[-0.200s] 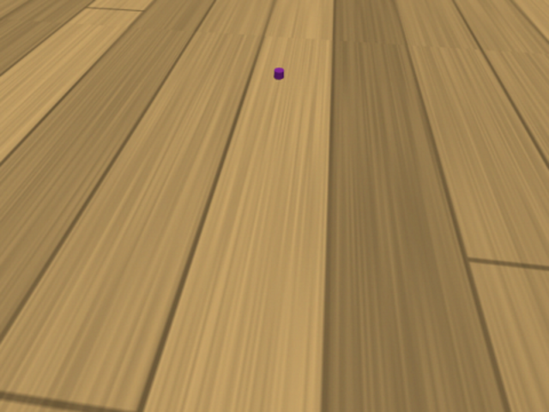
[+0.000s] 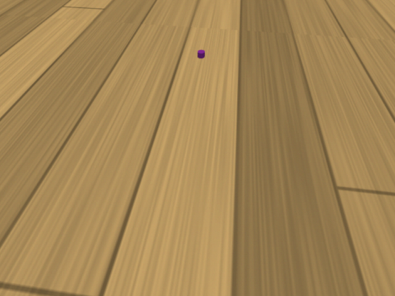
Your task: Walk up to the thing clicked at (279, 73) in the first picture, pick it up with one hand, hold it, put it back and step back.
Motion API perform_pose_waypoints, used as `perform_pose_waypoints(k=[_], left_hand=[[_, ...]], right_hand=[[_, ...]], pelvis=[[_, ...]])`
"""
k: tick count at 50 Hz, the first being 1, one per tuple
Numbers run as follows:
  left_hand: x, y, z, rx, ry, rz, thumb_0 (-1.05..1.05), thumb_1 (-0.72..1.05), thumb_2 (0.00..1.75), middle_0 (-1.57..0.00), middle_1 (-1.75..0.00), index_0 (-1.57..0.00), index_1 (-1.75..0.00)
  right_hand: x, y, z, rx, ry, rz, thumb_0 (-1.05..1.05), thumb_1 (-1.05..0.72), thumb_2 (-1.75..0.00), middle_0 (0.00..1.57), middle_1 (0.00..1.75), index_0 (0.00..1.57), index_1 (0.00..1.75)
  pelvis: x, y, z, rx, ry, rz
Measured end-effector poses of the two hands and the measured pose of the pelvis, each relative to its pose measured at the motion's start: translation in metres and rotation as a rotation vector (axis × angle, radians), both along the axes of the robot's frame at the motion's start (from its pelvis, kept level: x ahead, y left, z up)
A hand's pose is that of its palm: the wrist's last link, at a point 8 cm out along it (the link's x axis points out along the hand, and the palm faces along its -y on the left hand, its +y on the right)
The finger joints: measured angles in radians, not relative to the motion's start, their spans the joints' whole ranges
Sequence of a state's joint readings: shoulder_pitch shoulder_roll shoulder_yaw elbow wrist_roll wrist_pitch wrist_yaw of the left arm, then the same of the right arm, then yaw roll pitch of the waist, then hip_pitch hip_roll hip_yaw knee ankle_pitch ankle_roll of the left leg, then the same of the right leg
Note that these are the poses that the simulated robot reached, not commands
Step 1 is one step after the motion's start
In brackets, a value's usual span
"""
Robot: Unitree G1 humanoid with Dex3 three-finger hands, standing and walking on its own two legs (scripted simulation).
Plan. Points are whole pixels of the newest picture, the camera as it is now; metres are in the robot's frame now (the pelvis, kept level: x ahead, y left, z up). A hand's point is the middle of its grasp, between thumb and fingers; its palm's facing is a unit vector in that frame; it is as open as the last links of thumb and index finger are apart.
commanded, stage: stand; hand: left
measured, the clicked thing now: (201, 54) +2.30 -0.04 -0.76
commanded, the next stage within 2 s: walk up in 0.92 s
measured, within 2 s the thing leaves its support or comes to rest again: neither
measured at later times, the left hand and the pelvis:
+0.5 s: hand out of the picture +0.08 +0.25 -0.16, palm faces -0.02 -0.94 -0.34, open 7.4 cm; pelvis +0.00 +0.00 +0.00, yaw +0 degrees
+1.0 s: hand out of the picture +0.08 +0.26 -0.15, palm faces -0.02 -0.94 -0.33, open 7.4 cm; pelvis +0.01 +0.00 +0.00, yaw -1 degrees
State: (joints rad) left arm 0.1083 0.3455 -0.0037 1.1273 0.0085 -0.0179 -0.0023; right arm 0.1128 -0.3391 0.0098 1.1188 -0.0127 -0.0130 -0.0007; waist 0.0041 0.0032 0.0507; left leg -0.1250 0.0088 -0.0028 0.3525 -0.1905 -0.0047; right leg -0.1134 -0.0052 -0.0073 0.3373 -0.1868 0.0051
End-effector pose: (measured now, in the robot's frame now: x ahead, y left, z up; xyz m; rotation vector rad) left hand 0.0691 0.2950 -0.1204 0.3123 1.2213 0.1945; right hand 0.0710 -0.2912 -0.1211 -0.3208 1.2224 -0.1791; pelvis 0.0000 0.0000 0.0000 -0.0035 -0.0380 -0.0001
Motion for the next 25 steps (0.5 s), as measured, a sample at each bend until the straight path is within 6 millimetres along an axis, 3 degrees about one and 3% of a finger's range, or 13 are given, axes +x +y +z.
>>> perform_pose_waypoints(k=[25], left_hand=[[0.001,0.0028,0.0019,0.003,-0.003,0.004,0.0,0.9,0.9,-0.21,-0.3,-0.2,-0.3]], right_hand=[[0.0053,0.0014,0.0011,-0.002,-0.009,0.003,0.0,-0.91,-0.9,0.2,0.3,0.2,0.3]], pelvis=[[0.003,0.002,0.0007,0.002,-0.003,0.002]])
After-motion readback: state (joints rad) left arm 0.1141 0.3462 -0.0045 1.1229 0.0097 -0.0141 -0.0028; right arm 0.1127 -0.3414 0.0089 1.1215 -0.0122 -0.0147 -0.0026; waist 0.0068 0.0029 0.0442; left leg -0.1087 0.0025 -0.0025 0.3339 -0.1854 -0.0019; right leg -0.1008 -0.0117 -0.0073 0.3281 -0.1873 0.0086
